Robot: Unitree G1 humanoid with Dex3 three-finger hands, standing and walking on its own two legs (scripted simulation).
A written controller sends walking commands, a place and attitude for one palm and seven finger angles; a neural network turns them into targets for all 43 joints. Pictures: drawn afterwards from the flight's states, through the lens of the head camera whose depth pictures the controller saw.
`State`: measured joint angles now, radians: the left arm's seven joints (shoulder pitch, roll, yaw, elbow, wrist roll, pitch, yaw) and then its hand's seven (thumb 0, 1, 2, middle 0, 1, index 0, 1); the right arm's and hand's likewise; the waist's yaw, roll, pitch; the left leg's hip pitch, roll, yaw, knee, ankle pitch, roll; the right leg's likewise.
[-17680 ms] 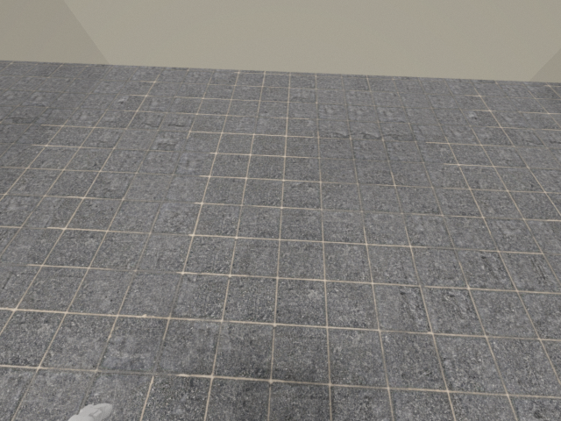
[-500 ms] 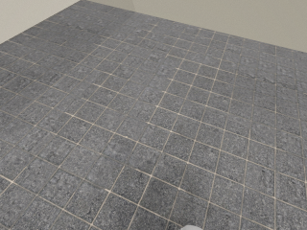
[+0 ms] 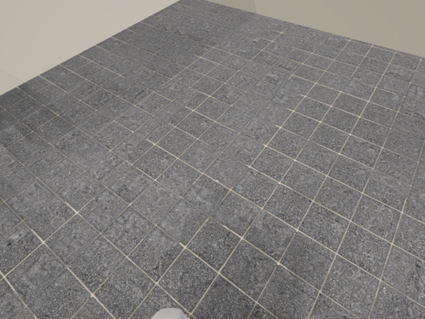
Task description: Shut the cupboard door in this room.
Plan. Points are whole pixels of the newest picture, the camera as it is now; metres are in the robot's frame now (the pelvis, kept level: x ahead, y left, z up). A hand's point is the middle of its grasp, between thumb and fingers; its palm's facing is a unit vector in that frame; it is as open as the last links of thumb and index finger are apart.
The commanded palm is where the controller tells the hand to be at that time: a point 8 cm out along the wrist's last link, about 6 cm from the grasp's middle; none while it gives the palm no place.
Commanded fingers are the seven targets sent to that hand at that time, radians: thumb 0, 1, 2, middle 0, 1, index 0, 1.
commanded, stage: turn or walk to find it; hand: left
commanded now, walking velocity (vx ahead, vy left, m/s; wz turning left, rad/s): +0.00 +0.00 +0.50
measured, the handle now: out of the picture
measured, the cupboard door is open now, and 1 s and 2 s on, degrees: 87 87 87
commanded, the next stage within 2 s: none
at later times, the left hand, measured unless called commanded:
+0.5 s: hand out of the picture +0.04 +0.26 -0.16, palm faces +0.25 -0.93 -0.27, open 7.3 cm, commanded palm none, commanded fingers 0.00 0.90 0.90 -0.20 -0.30 -0.20 -0.30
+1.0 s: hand out of the picture -0.10 +0.21 -0.17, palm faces +0.53 -0.81 -0.25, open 7.3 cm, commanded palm none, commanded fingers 0.00 0.90 0.90 -0.20 -0.30 -0.20 -0.30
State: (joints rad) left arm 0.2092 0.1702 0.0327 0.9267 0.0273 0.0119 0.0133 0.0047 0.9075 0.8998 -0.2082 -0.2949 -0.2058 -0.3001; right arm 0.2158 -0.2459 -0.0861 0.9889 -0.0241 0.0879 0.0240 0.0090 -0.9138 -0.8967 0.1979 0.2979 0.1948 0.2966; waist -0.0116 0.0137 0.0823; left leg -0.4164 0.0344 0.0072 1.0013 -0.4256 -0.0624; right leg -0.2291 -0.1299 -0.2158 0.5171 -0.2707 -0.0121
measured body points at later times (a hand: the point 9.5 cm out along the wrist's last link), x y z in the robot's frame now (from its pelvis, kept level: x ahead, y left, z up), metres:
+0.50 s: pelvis -0.02 +0.03 +0.00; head +0.02 +0.03 +0.44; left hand +0.03 +0.31 -0.14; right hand +0.11 -0.19 -0.15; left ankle -0.03 +0.14 -0.74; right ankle +0.01 -0.10 -0.71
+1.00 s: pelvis -0.03 +0.01 -0.01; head +0.01 +0.04 +0.44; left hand -0.13 +0.25 -0.15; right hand +0.17 -0.17 -0.16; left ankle -0.11 +0.12 -0.73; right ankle +0.01 -0.09 -0.74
